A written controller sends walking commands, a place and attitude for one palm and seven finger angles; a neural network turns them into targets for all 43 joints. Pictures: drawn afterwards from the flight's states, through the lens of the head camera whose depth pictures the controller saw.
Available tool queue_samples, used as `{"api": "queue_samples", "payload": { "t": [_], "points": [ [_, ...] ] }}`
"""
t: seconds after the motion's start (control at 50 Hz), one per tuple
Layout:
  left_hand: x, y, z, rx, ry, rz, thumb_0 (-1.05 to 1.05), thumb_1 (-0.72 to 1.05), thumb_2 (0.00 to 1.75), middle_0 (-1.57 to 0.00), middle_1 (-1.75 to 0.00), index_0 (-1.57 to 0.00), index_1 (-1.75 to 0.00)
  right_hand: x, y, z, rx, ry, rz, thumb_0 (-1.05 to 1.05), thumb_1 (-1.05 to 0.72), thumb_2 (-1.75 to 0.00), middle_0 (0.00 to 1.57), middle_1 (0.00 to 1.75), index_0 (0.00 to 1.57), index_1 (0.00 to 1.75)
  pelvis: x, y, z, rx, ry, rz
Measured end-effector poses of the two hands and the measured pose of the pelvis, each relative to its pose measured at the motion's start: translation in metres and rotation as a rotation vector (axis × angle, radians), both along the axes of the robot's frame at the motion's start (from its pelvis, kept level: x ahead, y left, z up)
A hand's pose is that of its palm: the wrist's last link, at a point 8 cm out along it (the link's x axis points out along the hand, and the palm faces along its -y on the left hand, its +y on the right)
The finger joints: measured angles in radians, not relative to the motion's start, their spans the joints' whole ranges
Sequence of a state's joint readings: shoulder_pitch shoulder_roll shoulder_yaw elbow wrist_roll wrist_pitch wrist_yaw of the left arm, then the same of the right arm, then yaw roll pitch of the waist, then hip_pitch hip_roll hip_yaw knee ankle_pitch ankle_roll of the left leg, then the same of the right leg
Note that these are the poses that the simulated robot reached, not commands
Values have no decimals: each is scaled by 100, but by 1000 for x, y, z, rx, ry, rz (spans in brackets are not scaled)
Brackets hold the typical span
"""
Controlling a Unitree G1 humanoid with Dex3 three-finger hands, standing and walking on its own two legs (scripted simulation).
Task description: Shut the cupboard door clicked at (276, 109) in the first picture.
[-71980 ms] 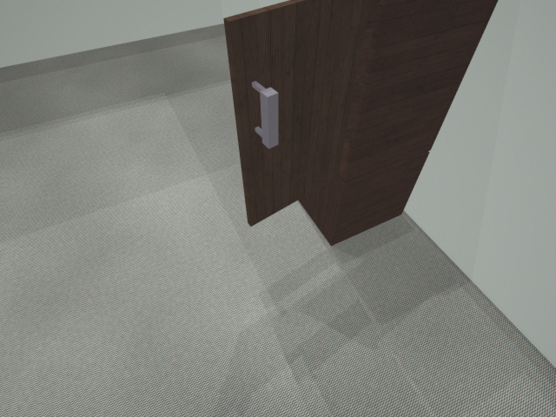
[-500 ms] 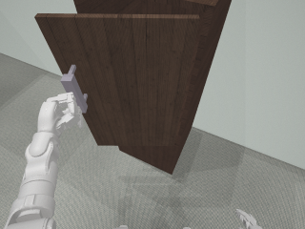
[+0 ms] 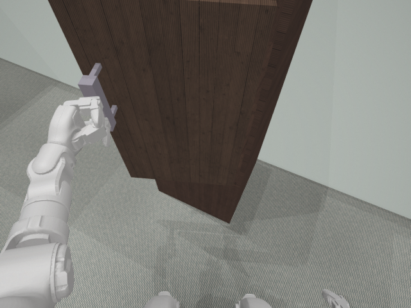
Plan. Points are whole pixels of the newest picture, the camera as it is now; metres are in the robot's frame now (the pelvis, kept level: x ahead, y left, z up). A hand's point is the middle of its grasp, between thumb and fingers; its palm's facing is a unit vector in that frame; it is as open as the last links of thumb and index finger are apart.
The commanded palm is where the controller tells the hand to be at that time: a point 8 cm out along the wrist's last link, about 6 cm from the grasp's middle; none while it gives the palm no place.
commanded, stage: push the door shut along its arc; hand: left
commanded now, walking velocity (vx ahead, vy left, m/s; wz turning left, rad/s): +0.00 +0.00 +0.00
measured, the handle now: (102, 98) +0.51 +0.23 +0.10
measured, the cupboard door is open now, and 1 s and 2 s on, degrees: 21 9 0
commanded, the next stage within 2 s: pull the fist back off the door in 1.46 s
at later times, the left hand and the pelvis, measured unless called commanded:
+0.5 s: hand (128, 105) +0.48 +0.16 +0.10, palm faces -0.26 -0.97 -0.03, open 3.4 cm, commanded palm +0.48 +0.21 +0.10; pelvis +0.00 +0.01 -0.01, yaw +0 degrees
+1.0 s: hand (147, 88) +0.53 +0.13 +0.10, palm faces -0.35 -0.94 -0.03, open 3.2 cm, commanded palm +0.54 +0.18 +0.10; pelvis +0.01 +0.00 -0.02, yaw -2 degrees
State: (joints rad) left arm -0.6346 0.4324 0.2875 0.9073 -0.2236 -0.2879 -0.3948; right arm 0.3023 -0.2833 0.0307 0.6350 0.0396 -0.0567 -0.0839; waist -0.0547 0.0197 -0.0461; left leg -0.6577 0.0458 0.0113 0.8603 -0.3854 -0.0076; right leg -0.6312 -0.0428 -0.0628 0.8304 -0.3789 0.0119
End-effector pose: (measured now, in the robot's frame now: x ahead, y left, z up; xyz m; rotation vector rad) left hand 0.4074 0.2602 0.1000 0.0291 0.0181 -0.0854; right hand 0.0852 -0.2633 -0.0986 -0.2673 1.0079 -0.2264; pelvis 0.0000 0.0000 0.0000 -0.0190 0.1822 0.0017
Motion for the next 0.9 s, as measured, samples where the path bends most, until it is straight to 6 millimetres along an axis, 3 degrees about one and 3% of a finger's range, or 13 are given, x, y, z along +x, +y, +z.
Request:
{"api": "queue_samples", "payload": {
  "t": [0.38, 0.66, 0.78, 0.9],
  "points": [
    [47, -12, 2, 19, 13, -89, 4, 105, 105, -130, -150, -130, -150, -49, -4, -11, -28, 135, -51, 1, -91, -90, 20, 30, 21, 30, -6, 5, -11, -12, 72, 7],
    [96, -71, 7, -17, 20, -203, 2, 92, 92, -130, -150, -130, -150, -75, -1, -14, -4, 171, -141, 1, -91, -90, 20, 30, 21, 30, 1, 6, -15, -5, 112, -30],
    [116, -67, 6, 3, 29, -185, 2, 90, 90, -130, -150, -130, -150, -92, -1, -15, 2, 211, -187, 1, -90, -90, 20, 30, 21, 30, 2, 4, -17, -3, 135, -46],
    [121, -69, 6, 17, 27, -246, 2, 91, 91, -130, -150, -130, -150, -106, -4, -16, -4, 282, -203, 1, -91, -90, 20, 30, 21, 30, 6, 2, -18, -4, 155, -47]
  ]
}}
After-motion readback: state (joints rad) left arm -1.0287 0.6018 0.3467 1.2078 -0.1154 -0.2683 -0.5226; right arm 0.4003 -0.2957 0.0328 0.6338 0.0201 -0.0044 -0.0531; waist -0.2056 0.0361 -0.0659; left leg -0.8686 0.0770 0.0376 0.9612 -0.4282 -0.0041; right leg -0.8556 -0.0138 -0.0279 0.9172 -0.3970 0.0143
